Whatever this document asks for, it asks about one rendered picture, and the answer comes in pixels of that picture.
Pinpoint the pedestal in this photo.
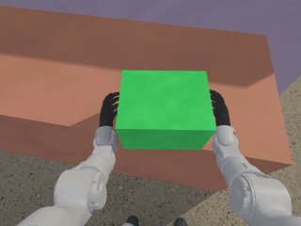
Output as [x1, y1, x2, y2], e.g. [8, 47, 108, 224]
[0, 6, 293, 192]

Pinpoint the robot left forearm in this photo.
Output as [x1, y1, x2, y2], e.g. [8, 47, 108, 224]
[54, 125, 119, 203]

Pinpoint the robot left foot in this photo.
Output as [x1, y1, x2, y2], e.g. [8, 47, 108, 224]
[126, 216, 139, 226]

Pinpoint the carton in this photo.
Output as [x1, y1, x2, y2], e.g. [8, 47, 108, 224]
[115, 70, 216, 151]

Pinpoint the robot right forearm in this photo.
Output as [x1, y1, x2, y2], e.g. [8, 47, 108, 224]
[212, 125, 293, 212]

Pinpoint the right robot hand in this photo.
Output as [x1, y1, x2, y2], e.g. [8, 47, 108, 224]
[209, 89, 230, 127]

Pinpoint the left robot hand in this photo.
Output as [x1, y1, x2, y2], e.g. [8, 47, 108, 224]
[99, 92, 120, 127]

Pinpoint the robot right upper arm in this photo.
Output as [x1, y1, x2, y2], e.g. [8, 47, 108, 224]
[229, 175, 301, 226]

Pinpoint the robot left upper arm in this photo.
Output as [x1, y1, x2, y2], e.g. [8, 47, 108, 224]
[16, 169, 107, 226]

